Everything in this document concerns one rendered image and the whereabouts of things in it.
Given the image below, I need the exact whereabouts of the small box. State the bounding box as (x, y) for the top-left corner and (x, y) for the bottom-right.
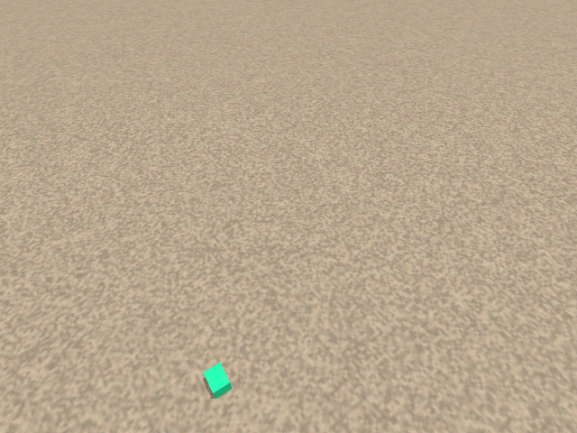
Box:
(204, 363), (232, 399)

